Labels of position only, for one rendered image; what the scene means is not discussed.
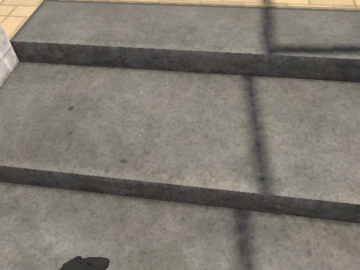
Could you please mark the robot left hand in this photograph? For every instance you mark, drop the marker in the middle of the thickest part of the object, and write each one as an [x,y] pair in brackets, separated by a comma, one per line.
[89,263]

